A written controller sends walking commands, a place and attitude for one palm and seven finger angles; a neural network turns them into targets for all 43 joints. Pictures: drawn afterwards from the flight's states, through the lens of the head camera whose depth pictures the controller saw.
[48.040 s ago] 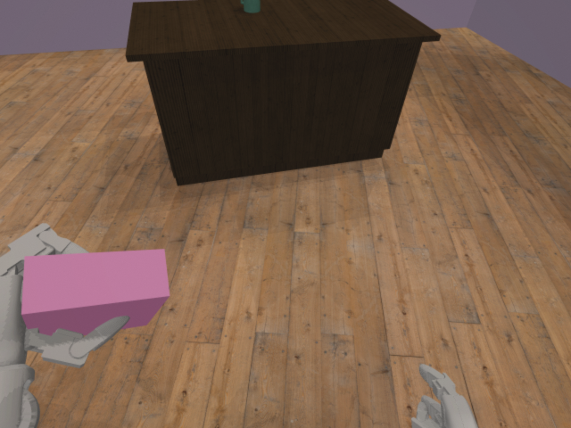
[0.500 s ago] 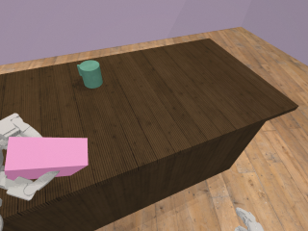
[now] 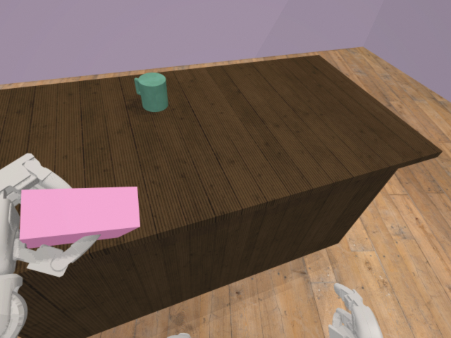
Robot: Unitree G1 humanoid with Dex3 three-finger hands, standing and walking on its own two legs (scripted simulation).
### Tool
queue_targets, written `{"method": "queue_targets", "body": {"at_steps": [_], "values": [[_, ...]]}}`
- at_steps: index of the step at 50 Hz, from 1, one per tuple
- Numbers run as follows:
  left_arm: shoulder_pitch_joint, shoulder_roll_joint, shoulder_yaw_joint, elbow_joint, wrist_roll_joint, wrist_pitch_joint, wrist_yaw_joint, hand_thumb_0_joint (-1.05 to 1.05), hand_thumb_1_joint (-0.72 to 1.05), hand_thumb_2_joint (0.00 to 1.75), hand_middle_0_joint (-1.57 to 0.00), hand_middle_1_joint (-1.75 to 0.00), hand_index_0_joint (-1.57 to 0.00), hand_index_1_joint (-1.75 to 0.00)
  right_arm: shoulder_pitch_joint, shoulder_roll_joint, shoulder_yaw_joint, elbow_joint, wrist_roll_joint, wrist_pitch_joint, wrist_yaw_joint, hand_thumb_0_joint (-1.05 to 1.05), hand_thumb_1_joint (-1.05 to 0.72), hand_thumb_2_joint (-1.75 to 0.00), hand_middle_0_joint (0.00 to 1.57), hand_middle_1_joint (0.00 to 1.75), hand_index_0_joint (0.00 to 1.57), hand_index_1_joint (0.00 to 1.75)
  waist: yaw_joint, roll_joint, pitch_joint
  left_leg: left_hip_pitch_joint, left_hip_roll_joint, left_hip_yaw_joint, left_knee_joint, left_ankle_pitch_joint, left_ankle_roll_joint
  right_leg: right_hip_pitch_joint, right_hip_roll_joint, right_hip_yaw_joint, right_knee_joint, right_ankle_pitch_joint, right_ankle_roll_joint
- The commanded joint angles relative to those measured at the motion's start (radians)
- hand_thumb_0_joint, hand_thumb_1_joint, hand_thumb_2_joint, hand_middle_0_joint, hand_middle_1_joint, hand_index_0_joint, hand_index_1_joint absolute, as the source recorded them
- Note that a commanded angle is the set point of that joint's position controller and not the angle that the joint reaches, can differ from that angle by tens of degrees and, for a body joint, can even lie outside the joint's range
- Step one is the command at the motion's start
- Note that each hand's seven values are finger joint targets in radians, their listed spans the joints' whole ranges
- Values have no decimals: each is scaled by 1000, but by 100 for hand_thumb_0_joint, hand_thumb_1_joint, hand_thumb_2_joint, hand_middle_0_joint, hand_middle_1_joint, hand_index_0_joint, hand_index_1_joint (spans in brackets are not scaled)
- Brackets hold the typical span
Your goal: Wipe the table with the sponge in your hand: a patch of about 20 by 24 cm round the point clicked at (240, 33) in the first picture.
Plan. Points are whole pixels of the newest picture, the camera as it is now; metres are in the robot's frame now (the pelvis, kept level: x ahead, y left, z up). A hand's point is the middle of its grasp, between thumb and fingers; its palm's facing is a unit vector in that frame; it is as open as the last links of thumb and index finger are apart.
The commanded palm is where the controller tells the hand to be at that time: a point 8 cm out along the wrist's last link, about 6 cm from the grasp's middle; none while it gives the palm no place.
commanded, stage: step back with the hand held close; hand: left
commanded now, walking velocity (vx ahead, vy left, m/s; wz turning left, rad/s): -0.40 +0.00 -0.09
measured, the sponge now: (96, 217) +0.24 +0.20 +0.15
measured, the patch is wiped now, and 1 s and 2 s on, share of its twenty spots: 1.00 1.00 1.00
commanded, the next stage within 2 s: stop stepping back and stand still in 0.64 s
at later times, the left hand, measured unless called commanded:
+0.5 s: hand (44, 272) +0.15 +0.21 +0.18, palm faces +0.24 -0.91 -0.33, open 9.1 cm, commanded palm +0.10 +0.28 +0.20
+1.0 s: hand out of the picture -0.02 +0.21 +0.18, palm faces +0.29 -0.89 -0.35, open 9.1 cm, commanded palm -0.07 +0.26 +0.20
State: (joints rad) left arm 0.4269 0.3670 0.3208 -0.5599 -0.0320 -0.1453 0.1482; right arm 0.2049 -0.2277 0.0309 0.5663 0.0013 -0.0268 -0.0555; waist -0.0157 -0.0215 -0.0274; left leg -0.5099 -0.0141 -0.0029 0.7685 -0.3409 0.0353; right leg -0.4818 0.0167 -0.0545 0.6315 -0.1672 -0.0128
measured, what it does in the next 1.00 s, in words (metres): walks backwards: right foot, then left foot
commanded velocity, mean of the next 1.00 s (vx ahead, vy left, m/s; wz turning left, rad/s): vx -0.20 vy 0.02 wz -0.05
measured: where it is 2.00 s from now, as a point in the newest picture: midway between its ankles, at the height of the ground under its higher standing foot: outside the picture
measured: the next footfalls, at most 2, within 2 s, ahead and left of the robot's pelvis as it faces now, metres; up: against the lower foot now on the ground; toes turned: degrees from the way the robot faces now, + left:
right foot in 0.28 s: -0.01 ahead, -0.13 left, +0.00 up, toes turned +0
left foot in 0.54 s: -0.07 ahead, +0.12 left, +0.00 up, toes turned -1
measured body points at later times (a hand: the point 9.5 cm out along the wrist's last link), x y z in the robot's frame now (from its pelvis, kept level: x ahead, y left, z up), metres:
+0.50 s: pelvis -0.08 +0.00 +0.02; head -0.06 +0.04 +0.46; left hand +0.13 +0.26 +0.20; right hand +0.09 -0.24 -0.04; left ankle -0.09 +0.11 -0.68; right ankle -0.05 -0.13 -0.71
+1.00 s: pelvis -0.25 +0.00 +0.01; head -0.28 +0.01 +0.46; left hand -0.04 +0.26 +0.20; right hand -0.13 -0.25 -0.07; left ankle -0.20 +0.10 -0.64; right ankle -0.18 -0.12 -0.71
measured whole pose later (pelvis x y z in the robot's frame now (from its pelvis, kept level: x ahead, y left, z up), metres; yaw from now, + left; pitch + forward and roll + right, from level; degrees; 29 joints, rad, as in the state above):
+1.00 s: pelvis -0.25 +0.00 +0.01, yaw -4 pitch -4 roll -2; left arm 0.46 0.38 0.31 -0.49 -0.04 -0.10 0.11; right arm 0.25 -0.21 0.02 0.67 0.03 -0.07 -0.03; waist -0.03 0.01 -0.03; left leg -0.57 0.02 -0.02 1.19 -0.37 0.00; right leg -0.34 0.04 -0.05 0.60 -0.21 -0.03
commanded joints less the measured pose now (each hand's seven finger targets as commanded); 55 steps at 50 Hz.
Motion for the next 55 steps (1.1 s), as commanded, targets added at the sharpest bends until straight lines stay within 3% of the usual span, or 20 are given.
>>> {"method": "queue_targets", "body": {"at_steps": [1,5,7,11,14,16,18,21,24,26,28,31,35,42,44,45,46,47,51,55], "values": [[-23,202,143,-272,-9,-72,27,0,10,130,-120,-160,-120,-160,-98,-127,-65,-177,1,-47,-15,0,-90,-90,20,30,20,30,-6,58,-115,9,121,-181,-223,-180,21,59,-143,191,-113,-126,-41],[-3,194,185,-334,21,-86,31,0,10,130,-120,-160,-120,-160,-106,-146,-81,-181,-13,-68,-15,0,-90,-90,20,30,20,30,1,296,-144,-215,293,-340,-505,-364,100,277,21,87,272,-170,25],[-36,198,195,-315,27,-82,29,0,10,130,-120,-160,-120,-160,-86,-136,-89,-159,-21,-81,-8,0,-90,-90,20,30,20,30,0,271,-123,-203,331,-337,-514,-268,112,244,38,107,389,-240,35],[-10,128,131,-227,-7,-66,20,0,10,130,-120,-160,-120,-160,-67,-112,-73,-119,-9,-110,-3,0,-90,-90,20,30,20,30,11,180,-128,161,281,-253,-369,152,60,84,23,100,15,-271,22],[-50,90,68,-184,-2,-74,1,0,10,130,-120,-160,-120,-160,-90,-111,-55,-93,-7,-114,1,0,-90,-90,20,30,20,30,17,190,-137,242,234,-207,-251,337,20,150,-3,113,-253,-3,6],[-114,122,55,-182,2,-91,-5,0,10,130,-120,-160,-120,-160,-104,-94,-53,-98,3,-99,-2,0,-90,-90,20,30,20,30,7,-6,-159,216,145,-78,-53,283,-28,171,-144,210,-289,404,-46],[-76,179,91,-197,-13,-85,-5,0,10,130,-120,-160,-120,-160,-104,-102,-93,-126,27,-84,-18,0,-90,-90,20,30,20,30,14,-245,-201,133,29,-27,216,-32,-68,172,-312,314,-275,544,-141],[28,197,144,-184,-22,-78,-11,0,10,130,-120,-160,-120,-160,-146,-52,-58,-160,9,-55,-12,0,-90,-90,20,30,20,30,20,-78,-118,-13,60,-81,339,-137,-59,149,-342,314,-235,556,-166],[31,223,180,-221,-22,-84,-8,0,10,130,-120,-160,-120,-160,-141,-69,-54,-155,9,-28,-21,0,-90,-90,20,30,20,30,-7,-34,-138,42,66,-44,-76,-46,-59,219,-251,206,-89,654,-96],[42,217,182,-275,-37,-92,1,0,10,130,-120,-160,-120,-160,-127,-100,-74,-162,17,-37,-29,0,-90,-90,20,30,20,30,-12,86,-205,202,122,-40,-377,363,-37,206,-139,146,68,441,-25],[51,207,172,-307,-27,-88,9,0,10,130,-120,-160,-120,-160,-94,-111,-106,-158,13,-68,-18,0,-90,-90,20,30,20,30,-5,314,-242,500,375,-259,-325,959,68,-149,4,121,295,-305,25],[55,177,153,-372,-24,-76,10,0,10,130,-120,-160,-120,-160,-51,-108,-94,-117,-3,-112,6,0,-90,-90,20,30,20,30,-7,260,-256,558,332,-194,-263,1073,86,-215,10,137,360,-377,39],[6,124,84,-353,-11,-17,21,0,10,130,-120,-160,-120,-160,-64,-112,-94,-106,21,-140,20,0,-90,-90,20,30,20,30,-3,227,-156,407,301,-112,-329,816,47,-70,-5,91,239,-193,46],[50,168,145,-155,-15,5,24,0,10,130,-120,-160,-120,-160,-76,-124,-68,-138,23,-135,3,0,-90,-90,20,30,20,30,11,190,-78,32,227,-118,-351,-254,23,273,11,24,-69,-128,30],[13,169,118,-139,-6,-1,8,0,10,130,-120,-160,-120,-160,-75,-113,-63,-140,23,-116,5,0,-90,-90,20,30,20,30,9,7,-84,2,100,1,-69,-290,-14,312,-53,45,-249,-27,-11],[-13,193,121,-127,-4,-9,2,0,10,130,-120,-160,-120,-160,-79,-104,-67,-140,25,-105,7,0,-90,-90,20,30,20,30,3,-181,-73,-18,23,48,263,-235,-37,220,-201,215,-345,-39,-87],[-93,209,119,-167,-17,-22,0,0,10,130,-120,-160,-120,-160,-94,-105,-68,-142,35,-113,5,0,-90,-90,20,30,20,30,-12,-257,-58,-14,1,-8,547,-149,-43,81,-341,376,-424,-23,-154],[-108,182,101,-128,-27,-21,-12,0,10,130,-120,-160,-120,-160,-89,-102,-73,-92,42,-117,4,0,-90,-90,20,30,20,30,-18,-298,-64,5,36,-76,612,-64,-46,4,-329,383,-447,-214,-137],[-77,205,108,-111,-28,-28,-39,0,10,130,-120,-160,-120,-160,-114,-93,-55,-74,25,-81,18,0,-90,-90,20,30,20,30,-43,-46,13,146,89,-19,474,21,-16,-322,-274,209,-417,-466,-81],[-103,205,109,-221,-31,-32,-12,0,10,130,-120,-160,-120,-160,-65,-106,-46,-89,31,-126,-5,0,-90,-90,20,30,20,30,-13,-57,-103,274,69,46,-85,-179,41,-178,-234,139,-254,-505,-63]]}}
